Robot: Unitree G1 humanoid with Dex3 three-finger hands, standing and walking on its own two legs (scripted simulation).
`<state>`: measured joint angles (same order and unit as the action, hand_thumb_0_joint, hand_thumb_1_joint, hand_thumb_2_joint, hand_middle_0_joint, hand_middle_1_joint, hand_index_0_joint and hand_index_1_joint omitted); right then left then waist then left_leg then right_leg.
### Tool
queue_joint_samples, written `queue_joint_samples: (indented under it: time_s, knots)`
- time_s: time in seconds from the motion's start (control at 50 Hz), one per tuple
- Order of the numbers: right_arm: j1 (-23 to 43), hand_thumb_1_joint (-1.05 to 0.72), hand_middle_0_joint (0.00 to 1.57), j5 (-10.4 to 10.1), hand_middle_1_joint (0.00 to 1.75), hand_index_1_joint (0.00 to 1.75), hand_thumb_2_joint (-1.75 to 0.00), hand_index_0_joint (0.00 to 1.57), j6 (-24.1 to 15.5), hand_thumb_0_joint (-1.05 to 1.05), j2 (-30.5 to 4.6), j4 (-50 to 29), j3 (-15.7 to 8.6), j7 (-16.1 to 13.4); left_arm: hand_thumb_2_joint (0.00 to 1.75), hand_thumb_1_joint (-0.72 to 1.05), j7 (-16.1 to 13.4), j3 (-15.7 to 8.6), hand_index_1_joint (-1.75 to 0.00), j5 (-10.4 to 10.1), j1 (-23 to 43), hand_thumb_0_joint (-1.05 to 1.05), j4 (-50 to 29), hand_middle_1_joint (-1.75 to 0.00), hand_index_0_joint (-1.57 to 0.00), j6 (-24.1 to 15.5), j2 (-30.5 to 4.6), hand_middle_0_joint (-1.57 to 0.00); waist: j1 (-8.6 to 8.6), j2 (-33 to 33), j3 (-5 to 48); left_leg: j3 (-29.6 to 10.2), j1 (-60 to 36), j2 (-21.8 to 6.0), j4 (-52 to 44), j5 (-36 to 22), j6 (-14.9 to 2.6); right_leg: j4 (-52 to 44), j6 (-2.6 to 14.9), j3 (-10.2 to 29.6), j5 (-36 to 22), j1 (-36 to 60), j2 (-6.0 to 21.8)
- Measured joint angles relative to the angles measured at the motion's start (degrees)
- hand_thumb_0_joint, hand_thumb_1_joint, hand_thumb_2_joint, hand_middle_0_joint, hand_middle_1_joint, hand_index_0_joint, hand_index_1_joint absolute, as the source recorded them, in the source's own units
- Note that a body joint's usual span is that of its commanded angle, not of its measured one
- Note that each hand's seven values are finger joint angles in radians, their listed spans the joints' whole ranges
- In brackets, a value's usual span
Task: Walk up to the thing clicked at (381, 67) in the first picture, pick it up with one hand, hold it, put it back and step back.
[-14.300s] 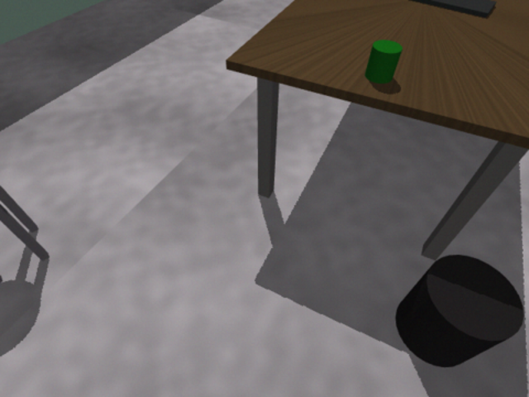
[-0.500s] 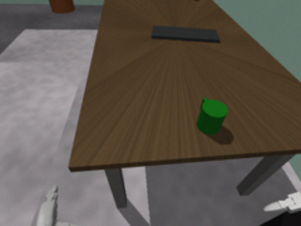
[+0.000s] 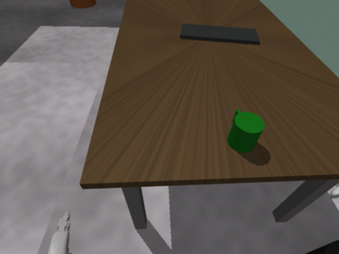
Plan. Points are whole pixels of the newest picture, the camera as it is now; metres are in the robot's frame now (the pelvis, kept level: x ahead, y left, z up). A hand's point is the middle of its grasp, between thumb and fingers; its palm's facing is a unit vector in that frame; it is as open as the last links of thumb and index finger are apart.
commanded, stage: go down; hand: right
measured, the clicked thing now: (242, 128) +0.48 -0.20 +0.00
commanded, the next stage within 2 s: none
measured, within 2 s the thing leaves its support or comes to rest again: neither
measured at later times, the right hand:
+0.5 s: hand out of the picture +0.32 -0.36 +0.14, palm faces +0.17 +0.99 +0.00, open 17.5 cm
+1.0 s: hand out of the picture +0.34 -0.39 +0.13, palm faces +0.19 +0.98 +0.00, open 17.6 cm
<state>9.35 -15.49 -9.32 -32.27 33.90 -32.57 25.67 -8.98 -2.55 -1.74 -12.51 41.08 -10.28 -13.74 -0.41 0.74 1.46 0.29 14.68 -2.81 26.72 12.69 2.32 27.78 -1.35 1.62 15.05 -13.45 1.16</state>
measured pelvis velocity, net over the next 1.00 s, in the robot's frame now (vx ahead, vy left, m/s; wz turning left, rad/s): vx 0.00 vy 0.00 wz -0.01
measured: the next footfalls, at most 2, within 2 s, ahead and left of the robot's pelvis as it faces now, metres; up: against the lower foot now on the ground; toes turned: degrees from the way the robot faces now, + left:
none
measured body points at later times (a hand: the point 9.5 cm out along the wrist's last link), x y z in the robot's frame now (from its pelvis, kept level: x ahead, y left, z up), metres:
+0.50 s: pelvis +0.00 +0.00 -0.01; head +0.02 -0.01 +0.44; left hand +0.15 +0.26 -0.08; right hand +0.31 -0.42 +0.14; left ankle +0.01 +0.15 -0.74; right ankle +0.00 -0.13 -0.74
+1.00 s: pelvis +0.00 +0.00 -0.01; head +0.04 -0.02 +0.44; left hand +0.16 +0.26 -0.07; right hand +0.33 -0.44 +0.14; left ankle +0.01 +0.15 -0.74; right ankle +0.00 -0.13 -0.74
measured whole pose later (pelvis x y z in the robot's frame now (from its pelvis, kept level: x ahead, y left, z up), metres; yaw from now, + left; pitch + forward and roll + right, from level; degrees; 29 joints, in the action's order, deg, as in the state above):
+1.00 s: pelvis +0.00 +0.00 -0.01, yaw +0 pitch +8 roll +2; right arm 27.5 -15.4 -7.3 -47.1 56.9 -37.0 36.8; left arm -12.6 2.8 -0.4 -13.1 36.4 -15.2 -14.9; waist -3.2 -0.7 4.5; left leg 1.3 25.2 -2.0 32.8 15.2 2.4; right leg 37.1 -1.3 3.0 19.1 -25.8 1.9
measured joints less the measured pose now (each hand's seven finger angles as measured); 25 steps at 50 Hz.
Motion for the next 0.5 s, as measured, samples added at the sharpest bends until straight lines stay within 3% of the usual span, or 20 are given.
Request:
queue_joint_samples:
  time_s: [0.24,0.4,0.5]
  knots:
    - [3.5,0.54,0.04,-1.1,0.05,0.05,-0.05,0.05,0.5,-0.01,-1.6,3.9,-1.4,4.1,0.05,-0.53,-1.6,2.3,-0.05,0.4,1.4,-0.01,0.7,-0.05,-0.06,-1.6,0.3,-0.06,0.48,-0.9,1.0,1.0,1.0,0.1,1.0,0.9,-0.05,2.1,-0.06,1.1,1.1,-1.9,0.1]
    - [10.3,0.53,0.04,-2.2,0.05,0.05,-0.05,0.05,2.8,-0.01,-6.8,11.4,-2.5,8.0,0.05,-0.54,-2.6,3.9,-0.05,0.5,1.4,-0.01,0.8,-0.05,-0.06,-3.0,0.3,-0.06,-0.59,-1.0,1.4,1.3,3.3,0.3,2.1,1.0,-0.16,3.6,-0.15,1.5,1.4,-4.6,0.2]
    - [12.9,0.54,0.04,-1.2,0.05,0.05,-0.05,0.05,3.9,-0.01,-8.9,15.5,-2.6,9.6,0.05,-0.53,-2.7,3.5,-0.05,0.9,0.1,-0.01,-0.7,-0.05,-0.06,-3.2,-0.5,-0.07,-1.35,-0.7,1.4,1.0,5.2,0.4,2.8,0.9,-0.15,4.5,-0.16,1.2,1.5,-6.4,0.4]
